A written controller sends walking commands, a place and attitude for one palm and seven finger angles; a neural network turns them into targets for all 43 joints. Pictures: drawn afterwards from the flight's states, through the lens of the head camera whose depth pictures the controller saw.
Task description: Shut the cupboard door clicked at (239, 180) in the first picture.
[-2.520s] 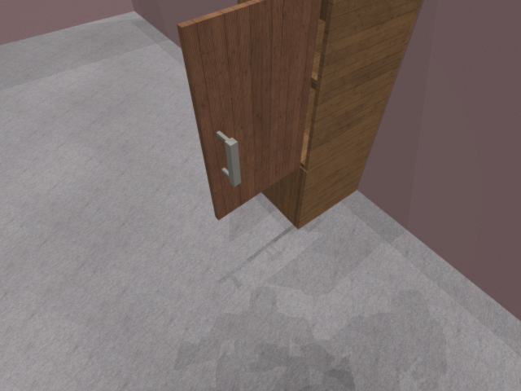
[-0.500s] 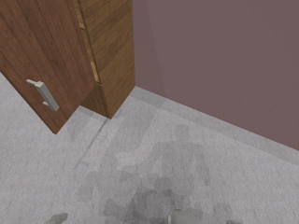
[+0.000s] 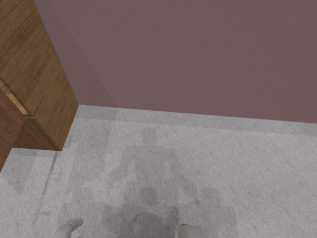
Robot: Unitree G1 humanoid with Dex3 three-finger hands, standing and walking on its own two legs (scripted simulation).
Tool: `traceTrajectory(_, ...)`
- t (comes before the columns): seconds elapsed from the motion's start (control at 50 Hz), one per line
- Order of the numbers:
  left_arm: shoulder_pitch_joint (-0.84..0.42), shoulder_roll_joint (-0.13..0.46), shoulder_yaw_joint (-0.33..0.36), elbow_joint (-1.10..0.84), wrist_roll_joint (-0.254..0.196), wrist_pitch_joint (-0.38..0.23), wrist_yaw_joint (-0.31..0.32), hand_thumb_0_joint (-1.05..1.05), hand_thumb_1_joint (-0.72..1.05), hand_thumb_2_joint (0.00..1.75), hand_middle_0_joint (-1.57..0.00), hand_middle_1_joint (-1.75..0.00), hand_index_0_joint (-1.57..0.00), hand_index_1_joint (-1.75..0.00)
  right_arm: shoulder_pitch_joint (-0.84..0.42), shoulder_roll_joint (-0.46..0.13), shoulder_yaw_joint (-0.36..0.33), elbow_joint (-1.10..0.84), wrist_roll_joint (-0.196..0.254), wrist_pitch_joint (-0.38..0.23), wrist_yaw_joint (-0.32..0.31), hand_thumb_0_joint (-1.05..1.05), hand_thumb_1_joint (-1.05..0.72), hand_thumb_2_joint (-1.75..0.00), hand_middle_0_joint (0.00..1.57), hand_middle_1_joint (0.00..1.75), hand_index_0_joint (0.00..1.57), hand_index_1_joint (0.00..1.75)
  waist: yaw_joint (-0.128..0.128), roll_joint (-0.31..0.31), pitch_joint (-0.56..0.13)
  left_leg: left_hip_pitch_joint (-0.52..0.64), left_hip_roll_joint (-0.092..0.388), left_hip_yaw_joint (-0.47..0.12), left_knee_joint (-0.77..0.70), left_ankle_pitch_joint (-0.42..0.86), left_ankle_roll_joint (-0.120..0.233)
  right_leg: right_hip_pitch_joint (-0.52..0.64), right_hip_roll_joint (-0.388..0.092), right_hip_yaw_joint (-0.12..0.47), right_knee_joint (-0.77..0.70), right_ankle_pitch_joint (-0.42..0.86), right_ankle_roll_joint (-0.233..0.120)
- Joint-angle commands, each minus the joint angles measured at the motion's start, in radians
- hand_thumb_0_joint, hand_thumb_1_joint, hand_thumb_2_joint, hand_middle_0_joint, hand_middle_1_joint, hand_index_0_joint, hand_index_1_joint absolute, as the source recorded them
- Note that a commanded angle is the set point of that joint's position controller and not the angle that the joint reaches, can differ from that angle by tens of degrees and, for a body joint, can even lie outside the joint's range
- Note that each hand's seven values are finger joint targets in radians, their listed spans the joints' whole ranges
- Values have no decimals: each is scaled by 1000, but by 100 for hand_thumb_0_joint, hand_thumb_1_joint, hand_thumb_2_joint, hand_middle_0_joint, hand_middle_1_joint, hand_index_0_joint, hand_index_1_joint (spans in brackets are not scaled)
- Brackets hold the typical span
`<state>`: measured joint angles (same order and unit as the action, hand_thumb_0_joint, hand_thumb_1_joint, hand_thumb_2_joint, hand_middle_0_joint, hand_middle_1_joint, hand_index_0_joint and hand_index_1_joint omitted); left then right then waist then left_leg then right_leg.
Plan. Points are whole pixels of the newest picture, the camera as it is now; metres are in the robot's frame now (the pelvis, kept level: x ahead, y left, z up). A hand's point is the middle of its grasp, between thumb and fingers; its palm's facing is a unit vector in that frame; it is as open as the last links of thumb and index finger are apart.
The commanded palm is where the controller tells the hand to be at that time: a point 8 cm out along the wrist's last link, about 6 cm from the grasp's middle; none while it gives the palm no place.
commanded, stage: walk around to get in front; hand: left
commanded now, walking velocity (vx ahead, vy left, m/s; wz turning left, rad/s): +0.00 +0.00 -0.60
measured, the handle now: out of the picture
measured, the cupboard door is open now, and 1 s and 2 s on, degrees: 94 94 94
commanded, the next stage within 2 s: none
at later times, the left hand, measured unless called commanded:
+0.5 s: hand (110, 231) +0.15 +0.14 -0.18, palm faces -0.28 -0.93 -0.22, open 7.4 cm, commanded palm none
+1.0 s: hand (144, 211) +0.21 +0.05 -0.17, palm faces -0.56 -0.80 -0.24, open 7.4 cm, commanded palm none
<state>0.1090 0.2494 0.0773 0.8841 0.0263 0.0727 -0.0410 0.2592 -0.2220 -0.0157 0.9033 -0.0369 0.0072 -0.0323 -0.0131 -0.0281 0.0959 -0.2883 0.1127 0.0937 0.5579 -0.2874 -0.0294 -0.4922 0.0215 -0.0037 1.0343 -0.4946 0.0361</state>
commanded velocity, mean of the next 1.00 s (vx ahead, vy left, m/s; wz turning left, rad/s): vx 0.00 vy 0.00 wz -0.60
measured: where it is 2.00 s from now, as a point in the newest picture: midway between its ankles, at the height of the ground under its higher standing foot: outside the picture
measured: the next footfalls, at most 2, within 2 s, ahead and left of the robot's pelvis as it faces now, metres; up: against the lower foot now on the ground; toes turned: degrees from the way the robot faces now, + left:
right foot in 0.16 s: +0.02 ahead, -0.15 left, +0.00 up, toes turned -10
left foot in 0.46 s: +0.10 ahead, +0.08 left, +0.00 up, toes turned -15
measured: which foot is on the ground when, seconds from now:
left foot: down 0.00-0.14, up 0.16-0.44, down 0.46-0.72, up 0.74-1.00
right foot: up 0.00-0.14, down 0.16-0.46, up 0.48-0.70, down 0.72-1.00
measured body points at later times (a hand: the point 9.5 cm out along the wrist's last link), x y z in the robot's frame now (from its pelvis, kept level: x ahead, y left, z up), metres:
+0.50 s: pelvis +0.02 -0.03 -0.01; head +0.08 -0.04 +0.44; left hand +0.17 +0.19 -0.16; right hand +0.04 -0.31 -0.14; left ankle +0.06 +0.09 -0.74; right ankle -0.02 -0.14 -0.72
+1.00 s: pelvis +0.03 -0.08 +0.00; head +0.08 -0.10 +0.45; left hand +0.24 +0.09 -0.15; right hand -0.05 -0.36 -0.13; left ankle +0.10 +0.03 -0.72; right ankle -0.02 -0.17 -0.73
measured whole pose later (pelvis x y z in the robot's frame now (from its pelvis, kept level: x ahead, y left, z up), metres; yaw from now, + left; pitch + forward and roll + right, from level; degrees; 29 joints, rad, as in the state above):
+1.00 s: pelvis +0.03 -0.08 +0.00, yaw -36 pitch +2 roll +1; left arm 0.18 0.23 0.07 0.91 0.03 0.05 -0.01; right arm 0.14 -0.25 -0.05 0.88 0.00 0.04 -0.03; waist 0.01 -0.03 0.09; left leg -0.35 0.03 0.05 0.68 -0.37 -0.06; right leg -0.32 0.05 0.10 0.55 -0.26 -0.02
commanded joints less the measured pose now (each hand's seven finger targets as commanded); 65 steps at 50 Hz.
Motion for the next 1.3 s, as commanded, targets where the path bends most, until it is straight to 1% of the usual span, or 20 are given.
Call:
traceTrajectory(0.0, -50, 44, 7, -102, -11, -31, -7, 0, 90, 90, -20, -30, -20, -30, 57, -210, -64, -49, -5, -18, -11, 0, -90, -90, 20, 30, 20, 30, -26, 253, -146, 185, 208, -64, -141, 547, 129, 45, -22, -80, -168, -3, 1)
traceTrajectory(0.08, 22, 70, 12, -77, -12, -47, 2, 0, 90, 90, -20, -30, -20, -30, 61, -232, -81, -41, 8, -7, 0, 0, -90, -90, 20, 30, 20, 30, 1, 234, -167, 139, 196, 7, -8, 486, 56, 280, 5, -120, -539, 245, -32)
traceTrajectory(0.12, 161, 251, 51, -30, 4, -60, 29, 0, 90, 90, -20, -30, -20, -30, -11, -120, -62, -106, 27, -1, 7, 0, -90, -90, 20, 30, 20, 30, 69, -245, -180, -285, 6, 135, 321, -208, -55, 612, -358, 341, -655, 848, -175)
traceTrajectory(0.14, 219, 279, 50, -13, -13, -58, 39, 0, 90, 90, -20, -30, -20, -30, -57, -134, -51, -123, 31, 10, -4, 0, -90, -90, 20, 30, 20, 30, 117, -240, -180, -298, -16, -4, 472, -383, -51, 531, -430, 376, -649, 1005, -267)
traceTrajectory(0.38, 20, 172, 43, -59, -6, -42, 53, 0, 90, 90, -20, -30, -20, -30, 1, -91, -54, -58, 34, 6, -5, 0, -90, -90, 20, 30, 20, 30, -20, -114, -166, 51, -85, -54, -11, 6, -33, 248, -175, 329, -574, 595, -168)
traceTrajectory(0.4, 8, 148, 37, -68, -13, -39, 50, 0, 90, 90, -20, -30, -20, -30, 38, -118, -58, -46, 31, -3, -10, 0, -90, -90, 20, 30, 20, 30, -38, -57, -181, 180, -41, -79, -138, 74, -15, 158, -130, 301, -523, 517, -121)
traceTrajectory(0.44, 29, 82, 19, -105, -20, -36, 32, 0, 90, 90, -20, -30, -20, -30, 76, -276, -83, -62, 6, -12, -17, 0, -90, -90, 20, 30, 20, 30, -44, 313, -168, 254, 401, -502, -298, 230, 199, -85, 45, 46, -105, -138, -16)
traceTrajectory(0.46, 3, 110, 23, -118, -8, -40, 25, 0, 90, 90, -20, -30, -20, -30, 55, -268, -79, -77, 2, -13, -17, 0, -90, -90, 20, 30, 20, 30, -42, 215, -140, 176, 420, -493, -271, 267, 248, -78, -5, 69, 48, -135, -10)
traceTrajectory(0.54, 0, 61, 20, -87, -8, -29, 1, 0, 90, 90, -20, -30, -20, -30, -33, -198, -63, -88, -5, -13, -15, 0, -90, -90, 20, 30, 20, 30, 5, 234, -135, 163, 226, -118, -160, 571, 155, -7, -42, -24, -11, -40, 8)
traceTrajectory(0.66, 97, 92, 24, -57, -6, -45, -1, 0, 90, 90, -20, -30, -20, -30, -37, -229, -84, -84, 10, 5, 0, 0, -90, -90, 20, 30, 20, 30, 35, 188, -149, 50, 173, 16, 41, 330, 45, 329, -7, -105, -538, 285, -33)
traceTrajectory(0.7, 213, 279, 60, -24, -1, -55, 27, 0, 90, 90, -20, -30, -20, -30, -125, -119, -59, -158, 29, 12, 5, 0, -90, -90, 20, 30, 20, 30, 113, -306, -153, -307, -40, 62, 452, -392, -51, 499, -412, 443, -702, 771, -226)
traceTrajectory(0.72, 222, 294, 53, -27, -7, -51, 31, 0, 90, 90, -20, -30, -20, -30, -114, -135, -52, -158, 32, 18, 2, 0, -90, -90, 20, 30, 20, 30, 114, -214, -151, -279, -21, -57, 528, -381, -35, 407, -421, 427, -692, 649, -285)
traceTrajectory(0.94, 35, 187, 41, -59, -4, -42, 49, 0, 90, 90, -20, -30, -20, -30, -31, -96, -52, -71, 35, 12, -2, 0, -90, -90, 20, 30, 20, 30, -6, -115, -156, 6, -90, -61, 62, -44, -33, 235, -194, 354, -620, 519, -190)
traceTrajectory(0.98, 12, 131, 27, -80, -16, -33, 43, 0, 90, 90, -20, -30, -20, -30, 52, -160, -61, -49, 25, -6, -10, 0, -90, -90, 20, 30, 20, 30, -44, 61, -167, 221, 40, -191, -209, 1, 19, 32, -75, 273, -492, 291, -96)
traceTrajectory(1.0, 37, 76, 16, -100, -24, -30, 31, 0, 90, 90, -20, -30, -20, -30, 65, -268, -78, -64, 5, -12, -12, 0, -90, -90, 20, 30, 20, 30, -39, 346, -154, 252, 318, -488, -320, 22, 130, -110, 60, 97, -241, -33, -31)
traceTrajectory(1.02, 1, 117, 24, -119, -12, -36, 21, 0, 90, 90, -20, -30, -20, -30, 62, -291, -80, -83, 3, -9, -19, 0, -90, -90, 20, 30, 20, 30, -44, 258, -125, 122, 416, -531, -333, 70, 219, -77, 15, 62, -30, -121, -15)
traceTrajectory(1.12, -1, 60, 19, -82, -7, -28, -2, 0, 90, 90, -20, -30, -20, -30, -6, -190, -56, -85, -4, -18, -16, 0, -90, -90, 20, 30, 20, 30, 7, 229, -137, 189, 209, -100, -167, 601, 140, -46, -42, -25, 7, -6, 14)
traceTrajectory(1.24, 7, 65, 12, -78, -9, -44, -3, 0, 90, 90, -20, -30, -20, -30, 35, -232, -81, -58, 6, -3, -1, 0, -90, -90, 20, 30, 20, 30, -6, 249, -161, 173, 209, 2, -30, 560, 77, 218, 1, -120, -449, 166, -24)
traceTrajectory(1.26, 73, 99, 19, -60, -6, -49, 1, 0, 90, 90, -20, -30, -20, -30, 17, -226, -83, -68, 12, 0, 3, 0, -90, -90, 20, 30, 20, 30, 28, 184, -168, 87, 179, 34, 68, 457, 34, 354, -12, -96, -579, 332, -43)
traceTrajectory(1.28, 151, 200, 41, -34, 4, -57, 16, 0, 90, 90, -20, -30, -20, -30, -6, -169, -77, -95, 25, 2, 7, 0, -90, -90, 20, 30, 20, 30, 64, -83, -201, -144, 82, 118, 268, 159, -28, 569, -219, 166, -642, 644, -115)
